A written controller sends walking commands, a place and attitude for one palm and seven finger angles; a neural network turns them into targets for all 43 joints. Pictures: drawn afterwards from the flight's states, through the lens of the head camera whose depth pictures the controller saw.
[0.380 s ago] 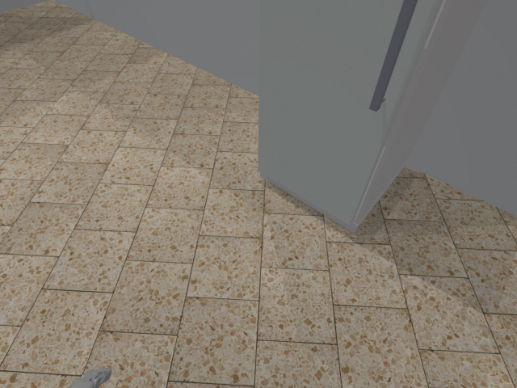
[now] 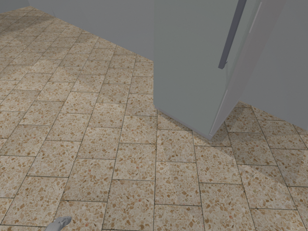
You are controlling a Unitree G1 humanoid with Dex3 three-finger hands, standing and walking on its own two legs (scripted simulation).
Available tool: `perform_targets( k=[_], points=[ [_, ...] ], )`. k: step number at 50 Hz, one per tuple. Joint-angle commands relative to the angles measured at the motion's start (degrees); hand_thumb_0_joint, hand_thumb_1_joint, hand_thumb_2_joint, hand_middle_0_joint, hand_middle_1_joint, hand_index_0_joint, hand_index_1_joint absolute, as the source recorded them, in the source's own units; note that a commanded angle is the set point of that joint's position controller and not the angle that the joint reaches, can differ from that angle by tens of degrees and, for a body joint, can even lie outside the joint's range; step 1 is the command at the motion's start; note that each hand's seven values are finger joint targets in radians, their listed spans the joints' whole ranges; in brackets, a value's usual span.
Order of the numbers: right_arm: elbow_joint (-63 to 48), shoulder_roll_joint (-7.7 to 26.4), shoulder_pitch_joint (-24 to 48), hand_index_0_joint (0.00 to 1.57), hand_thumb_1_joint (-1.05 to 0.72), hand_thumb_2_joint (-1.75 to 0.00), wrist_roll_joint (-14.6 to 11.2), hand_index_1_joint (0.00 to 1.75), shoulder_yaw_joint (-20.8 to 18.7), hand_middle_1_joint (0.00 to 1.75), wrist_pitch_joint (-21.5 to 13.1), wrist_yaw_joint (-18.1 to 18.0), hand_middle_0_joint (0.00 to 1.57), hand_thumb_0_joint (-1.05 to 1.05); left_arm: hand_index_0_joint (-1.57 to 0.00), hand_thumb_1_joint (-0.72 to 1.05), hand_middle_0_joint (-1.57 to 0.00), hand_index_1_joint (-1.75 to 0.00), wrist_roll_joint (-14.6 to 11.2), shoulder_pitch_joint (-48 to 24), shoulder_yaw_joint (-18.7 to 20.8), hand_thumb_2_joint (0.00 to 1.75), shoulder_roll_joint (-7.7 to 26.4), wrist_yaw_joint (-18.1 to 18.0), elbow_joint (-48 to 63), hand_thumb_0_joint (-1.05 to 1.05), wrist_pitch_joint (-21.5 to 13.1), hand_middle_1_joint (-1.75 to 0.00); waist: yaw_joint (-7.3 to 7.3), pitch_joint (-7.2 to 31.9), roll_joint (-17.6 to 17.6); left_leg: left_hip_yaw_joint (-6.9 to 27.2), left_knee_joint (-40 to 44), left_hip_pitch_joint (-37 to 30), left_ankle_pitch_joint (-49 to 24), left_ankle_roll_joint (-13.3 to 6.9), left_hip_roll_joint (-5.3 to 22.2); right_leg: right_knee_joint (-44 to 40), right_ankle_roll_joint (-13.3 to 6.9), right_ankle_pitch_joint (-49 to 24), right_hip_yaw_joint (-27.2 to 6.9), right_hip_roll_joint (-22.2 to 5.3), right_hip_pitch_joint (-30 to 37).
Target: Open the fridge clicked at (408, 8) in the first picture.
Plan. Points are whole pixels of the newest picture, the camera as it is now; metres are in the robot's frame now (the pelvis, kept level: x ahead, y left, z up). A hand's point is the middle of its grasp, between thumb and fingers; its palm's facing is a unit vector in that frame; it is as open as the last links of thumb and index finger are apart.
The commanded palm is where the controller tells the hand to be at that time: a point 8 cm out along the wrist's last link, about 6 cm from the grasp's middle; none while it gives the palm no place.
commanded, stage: stand and wait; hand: right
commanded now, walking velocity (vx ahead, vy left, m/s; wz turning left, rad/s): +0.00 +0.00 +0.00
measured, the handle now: (236, 23) +0.91 -0.32 +0.15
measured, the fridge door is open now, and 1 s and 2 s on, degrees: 0 0 0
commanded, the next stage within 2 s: look at it before walking up in 0.66 s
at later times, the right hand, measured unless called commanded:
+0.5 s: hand out of the picture +0.05 -0.23 -0.15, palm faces -0.02 +0.94 -0.34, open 7.4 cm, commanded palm none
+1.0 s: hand out of the picture +0.05 -0.23 -0.15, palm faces -0.03 +0.94 -0.33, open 7.4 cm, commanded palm none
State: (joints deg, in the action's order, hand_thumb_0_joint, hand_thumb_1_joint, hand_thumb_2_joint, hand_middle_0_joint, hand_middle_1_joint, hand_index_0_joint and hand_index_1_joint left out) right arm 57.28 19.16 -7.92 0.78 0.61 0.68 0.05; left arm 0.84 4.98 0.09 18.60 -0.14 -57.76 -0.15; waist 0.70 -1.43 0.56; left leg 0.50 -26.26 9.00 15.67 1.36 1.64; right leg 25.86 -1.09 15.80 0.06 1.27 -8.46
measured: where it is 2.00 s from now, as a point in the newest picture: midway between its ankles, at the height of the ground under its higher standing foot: outside the picture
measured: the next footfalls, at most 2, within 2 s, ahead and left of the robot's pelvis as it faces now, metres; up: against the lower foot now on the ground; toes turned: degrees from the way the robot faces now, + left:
none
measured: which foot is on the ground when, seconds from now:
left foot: down 0.00-1.00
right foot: down 0.00-1.00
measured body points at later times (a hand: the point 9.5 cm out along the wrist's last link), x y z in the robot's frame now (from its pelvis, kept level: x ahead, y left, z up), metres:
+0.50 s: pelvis -0.03 +0.01 +0.00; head -0.02 +0.02 +0.45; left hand +0.05 +0.31 -0.13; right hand +0.05 -0.28 -0.13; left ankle -0.02 +0.14 -0.74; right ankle -0.02 -0.11 -0.74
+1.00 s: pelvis -0.02 +0.02 +0.01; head -0.01 +0.01 +0.46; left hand +0.05 +0.31 -0.13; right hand +0.05 -0.28 -0.13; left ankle -0.02 +0.14 -0.74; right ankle -0.02 -0.11 -0.74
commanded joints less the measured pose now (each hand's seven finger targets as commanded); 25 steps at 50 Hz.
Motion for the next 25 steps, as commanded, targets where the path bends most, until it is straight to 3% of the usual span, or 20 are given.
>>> perform_targets(
  k=[1, 25],
  points=[
    [-3.8, 11.8, 2.5, 0.2, -0.9, -0.9, -0.1, 0.3, -2.9, 0.3, -1.7, -0.9, 0.2, 0.0, -0.2, 0.9, -0.2, -0.3, -0.2, -3.0, 2.6, 0.9, 12.1, -0.8, 3.4, 0.0, -1.6, -0.3, -0.61, 4.9, -0.7, 3.6, 3.5, -1.5, -14.6, -2.8, 5.1, -3.9, -1.4, -16.7, -5.2, -7.2, 1.2],
    [0.7, 12.0, 2.6, 0.2, -0.9, -0.9, -0.1, 0.3, -2.6, 0.3, -2.1, -0.6, 0.2, 0.0, -0.2, 0.9, -0.2, -0.3, -0.2, -0.8, 2.0, 0.9, 12.1, -0.5, -2.1, 0.0, -1.5, -0.3, -0.54, 1.2, 0.2, 6.0, 9.1, 0.9, -3.2, -3.0, 5.2, -7.8, -0.5, -6.5, -6.0, -7.3, -0.9]
  ],
)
